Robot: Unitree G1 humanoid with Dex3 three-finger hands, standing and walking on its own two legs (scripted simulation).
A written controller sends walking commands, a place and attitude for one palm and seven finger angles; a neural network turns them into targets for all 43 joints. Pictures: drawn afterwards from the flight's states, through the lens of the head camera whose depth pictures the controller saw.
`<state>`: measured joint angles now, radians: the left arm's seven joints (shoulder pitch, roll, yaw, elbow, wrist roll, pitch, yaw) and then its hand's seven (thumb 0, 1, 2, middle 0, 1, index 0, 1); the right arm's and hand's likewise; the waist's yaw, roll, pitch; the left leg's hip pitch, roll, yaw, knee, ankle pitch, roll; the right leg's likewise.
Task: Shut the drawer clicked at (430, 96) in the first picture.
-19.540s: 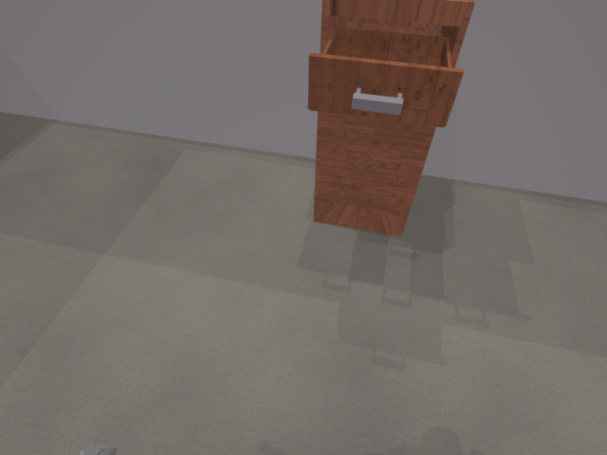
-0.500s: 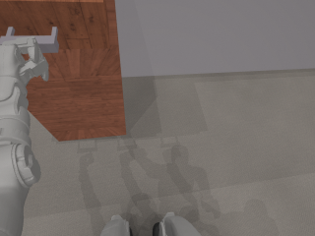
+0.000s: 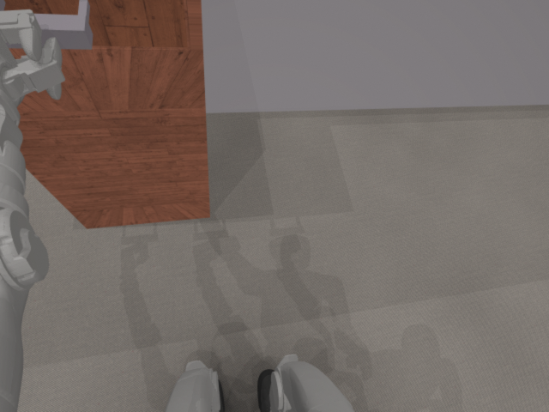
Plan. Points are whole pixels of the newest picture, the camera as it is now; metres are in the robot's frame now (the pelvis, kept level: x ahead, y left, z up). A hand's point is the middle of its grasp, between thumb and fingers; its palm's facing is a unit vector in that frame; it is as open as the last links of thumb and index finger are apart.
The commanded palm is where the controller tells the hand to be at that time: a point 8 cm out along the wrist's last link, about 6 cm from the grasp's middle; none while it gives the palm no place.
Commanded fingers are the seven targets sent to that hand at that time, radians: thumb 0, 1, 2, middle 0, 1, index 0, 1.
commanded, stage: push the drawer shut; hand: left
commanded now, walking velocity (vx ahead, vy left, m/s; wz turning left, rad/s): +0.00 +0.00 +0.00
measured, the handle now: (40, 18) +0.63 +0.24 +0.10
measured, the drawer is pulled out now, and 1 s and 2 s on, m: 0.00 0.00 0.00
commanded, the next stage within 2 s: pull the fist back off the drawer in 0.18 s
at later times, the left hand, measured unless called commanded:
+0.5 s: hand (53, 61) +0.56 +0.22 +0.10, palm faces +0.06 -1.00 -0.02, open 3.3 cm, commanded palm +0.57 +0.23 +0.10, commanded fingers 0.00 0.90 0.90 -1.40 -1.60 -1.40 -1.60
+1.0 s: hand (64, 66) +0.55 +0.20 +0.10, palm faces +0.07 -1.00 +0.00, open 3.3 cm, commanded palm +0.52 +0.24 +0.10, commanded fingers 0.00 0.90 0.90 -1.40 -1.60 -1.40 -1.60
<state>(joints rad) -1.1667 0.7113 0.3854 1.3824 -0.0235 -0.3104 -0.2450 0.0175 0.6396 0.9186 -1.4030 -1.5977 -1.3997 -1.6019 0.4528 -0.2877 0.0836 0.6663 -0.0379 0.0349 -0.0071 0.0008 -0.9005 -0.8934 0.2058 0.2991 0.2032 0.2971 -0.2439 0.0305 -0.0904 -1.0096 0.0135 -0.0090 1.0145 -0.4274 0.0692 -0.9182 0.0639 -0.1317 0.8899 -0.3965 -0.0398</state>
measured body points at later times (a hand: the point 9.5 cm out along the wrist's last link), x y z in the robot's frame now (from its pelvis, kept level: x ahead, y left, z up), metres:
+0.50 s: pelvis -0.02 +0.00 -0.01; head +0.14 +0.04 +0.41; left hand +0.55 +0.27 +0.11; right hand -0.08 -0.26 -0.09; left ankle +0.02 +0.07 -0.67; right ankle +0.01 -0.10 -0.67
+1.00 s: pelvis +0.01 +0.00 +0.01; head +0.15 +0.02 +0.44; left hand +0.54 +0.26 +0.11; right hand -0.03 -0.26 -0.09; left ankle +0.02 +0.07 -0.67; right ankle +0.01 -0.10 -0.67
